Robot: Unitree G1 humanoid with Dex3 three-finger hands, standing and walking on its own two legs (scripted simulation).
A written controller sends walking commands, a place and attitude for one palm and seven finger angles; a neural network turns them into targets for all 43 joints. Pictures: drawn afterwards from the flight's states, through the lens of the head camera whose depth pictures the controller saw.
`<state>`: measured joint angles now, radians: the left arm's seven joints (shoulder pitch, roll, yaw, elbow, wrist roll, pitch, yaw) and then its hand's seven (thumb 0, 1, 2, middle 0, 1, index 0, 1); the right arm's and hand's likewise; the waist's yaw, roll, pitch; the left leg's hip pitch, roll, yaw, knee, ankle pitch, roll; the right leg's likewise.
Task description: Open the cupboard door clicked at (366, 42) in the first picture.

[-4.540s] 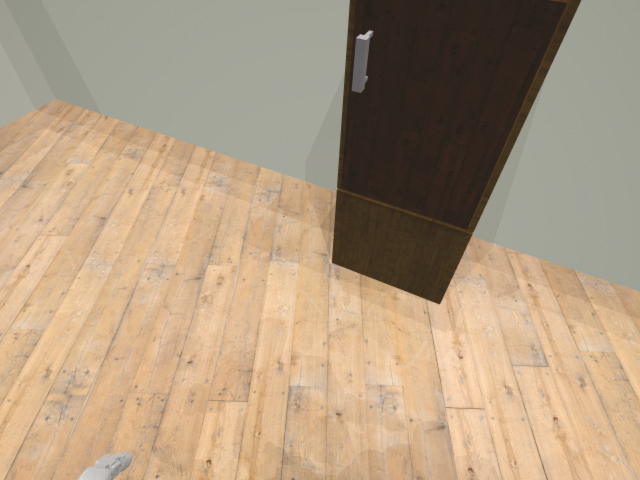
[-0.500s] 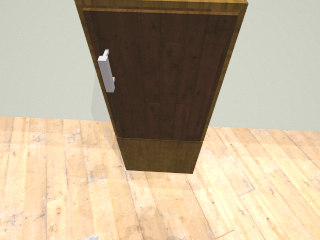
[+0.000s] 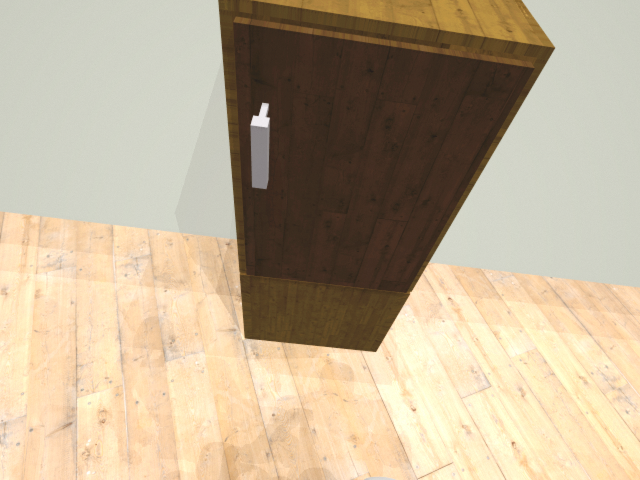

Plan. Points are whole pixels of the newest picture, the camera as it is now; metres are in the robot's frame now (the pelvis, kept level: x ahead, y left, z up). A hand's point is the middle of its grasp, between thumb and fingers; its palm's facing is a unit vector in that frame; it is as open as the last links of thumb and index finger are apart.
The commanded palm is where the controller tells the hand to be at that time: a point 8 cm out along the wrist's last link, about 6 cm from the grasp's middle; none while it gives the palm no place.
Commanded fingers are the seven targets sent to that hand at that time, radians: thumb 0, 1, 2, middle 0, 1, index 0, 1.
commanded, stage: come to a stop and stand still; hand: left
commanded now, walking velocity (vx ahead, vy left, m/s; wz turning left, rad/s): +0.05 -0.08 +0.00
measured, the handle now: (262, 146) +0.57 +0.14 +0.07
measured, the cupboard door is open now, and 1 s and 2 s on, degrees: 0 0 0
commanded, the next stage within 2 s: look again from close up in 0.74 s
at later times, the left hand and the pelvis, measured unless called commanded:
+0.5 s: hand out of the picture -0.06 +0.09 -0.17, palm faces +0.05 -0.98 -0.20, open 7.3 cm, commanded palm none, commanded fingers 0.00 0.90 0.90 -0.20 -0.30 -0.20 -0.30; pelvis -0.05 -0.07 +0.00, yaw +1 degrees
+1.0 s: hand out of the picture -0.10 +0.11 -0.19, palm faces +0.05 -0.98 -0.17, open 7.3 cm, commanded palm none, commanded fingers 0.00 0.90 0.90 -0.20 -0.30 -0.20 -0.30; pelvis -0.08 -0.05 -0.01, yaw +1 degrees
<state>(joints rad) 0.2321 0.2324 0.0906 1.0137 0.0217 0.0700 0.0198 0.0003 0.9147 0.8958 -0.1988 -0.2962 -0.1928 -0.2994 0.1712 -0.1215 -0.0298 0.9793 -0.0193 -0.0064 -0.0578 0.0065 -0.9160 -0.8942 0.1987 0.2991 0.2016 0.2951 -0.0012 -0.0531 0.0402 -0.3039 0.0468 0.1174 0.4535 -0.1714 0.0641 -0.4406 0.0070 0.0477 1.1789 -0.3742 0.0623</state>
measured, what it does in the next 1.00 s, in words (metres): steps on the spot: right foot, then left foot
